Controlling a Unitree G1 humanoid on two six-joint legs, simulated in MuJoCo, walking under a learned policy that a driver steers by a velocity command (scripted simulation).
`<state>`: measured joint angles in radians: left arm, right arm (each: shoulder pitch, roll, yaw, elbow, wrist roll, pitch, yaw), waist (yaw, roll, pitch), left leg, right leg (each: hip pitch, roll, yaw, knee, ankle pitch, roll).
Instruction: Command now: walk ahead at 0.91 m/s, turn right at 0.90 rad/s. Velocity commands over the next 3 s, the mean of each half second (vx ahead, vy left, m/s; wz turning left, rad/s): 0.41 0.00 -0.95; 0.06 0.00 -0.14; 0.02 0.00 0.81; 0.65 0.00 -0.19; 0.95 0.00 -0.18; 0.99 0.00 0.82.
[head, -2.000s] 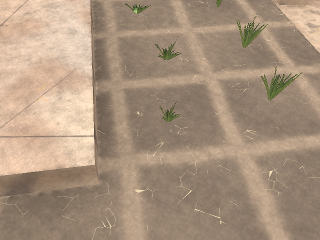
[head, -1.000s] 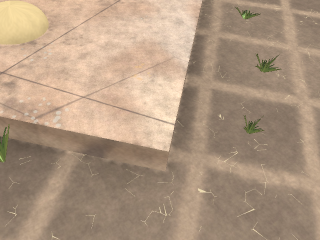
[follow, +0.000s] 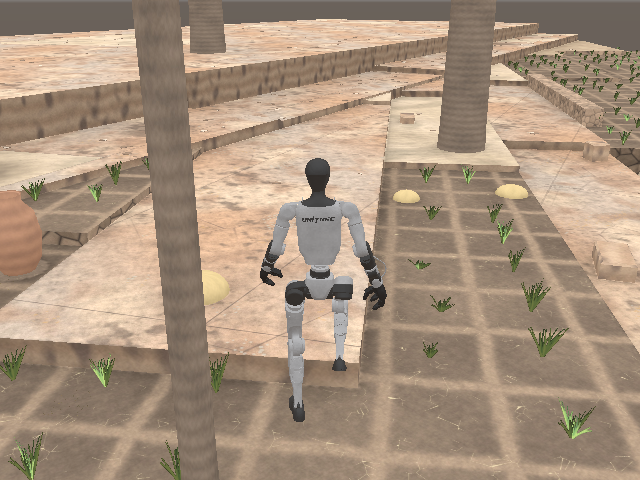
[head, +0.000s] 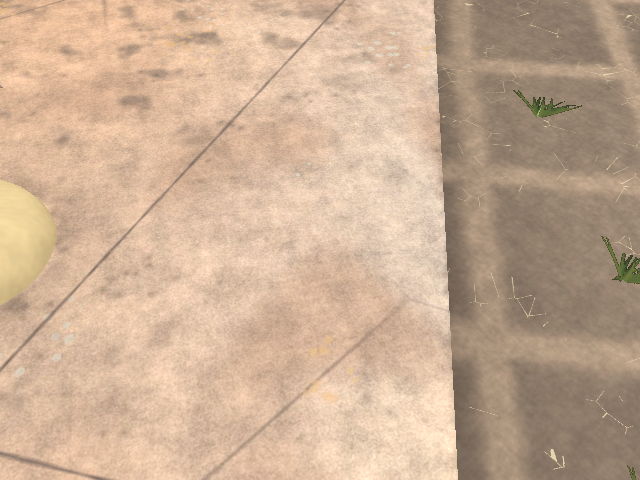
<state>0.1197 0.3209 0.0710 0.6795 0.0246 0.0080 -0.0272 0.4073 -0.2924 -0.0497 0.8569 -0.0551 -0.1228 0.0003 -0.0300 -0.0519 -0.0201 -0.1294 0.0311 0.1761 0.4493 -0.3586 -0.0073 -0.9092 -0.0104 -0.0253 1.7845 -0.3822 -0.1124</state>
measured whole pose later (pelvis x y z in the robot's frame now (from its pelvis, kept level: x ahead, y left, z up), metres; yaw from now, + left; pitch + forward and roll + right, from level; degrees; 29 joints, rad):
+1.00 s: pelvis +0.50 -0.01 +0.16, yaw -30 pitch +1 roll -2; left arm 0.13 0.28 0.03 0.67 0.03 0.07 0.02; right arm 0.28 -0.25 -0.05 0.68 0.00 0.05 -0.01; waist -0.04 -0.02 0.07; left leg -0.39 -0.14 -0.15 0.42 -0.04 0.09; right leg -0.38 0.11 0.12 0.94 -0.46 0.02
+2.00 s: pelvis +0.75 +0.05 +0.13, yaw -12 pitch +3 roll -1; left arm 0.14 0.29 0.03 0.67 0.01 0.01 -0.09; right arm 0.48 -0.25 -0.01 0.87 -0.04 -0.08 -0.03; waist -0.03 0.00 0.02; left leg 0.32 -0.04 0.26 0.14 -0.46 0.00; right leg -0.74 0.03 -0.18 0.82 -0.12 -0.15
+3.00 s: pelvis +1.70 -0.20 +0.15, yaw +8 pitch +2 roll -2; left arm 0.11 0.27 0.00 0.62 0.05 -0.10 0.01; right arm 0.36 -0.37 -0.07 0.84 0.01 -0.06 0.00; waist -0.07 0.04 0.01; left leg -0.25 -0.10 -0.12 1.20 -0.34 0.13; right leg -0.42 0.00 -0.02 0.59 -0.21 0.02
